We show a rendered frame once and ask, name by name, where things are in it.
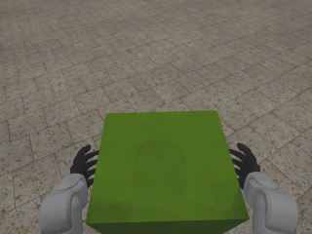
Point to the robot left hand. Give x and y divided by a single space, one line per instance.
80 165

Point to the robot right hand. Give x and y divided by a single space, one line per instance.
248 164

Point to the left robot forearm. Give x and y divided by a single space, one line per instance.
61 211

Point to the carton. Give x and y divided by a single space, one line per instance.
167 172

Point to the right robot forearm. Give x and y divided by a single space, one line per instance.
274 211

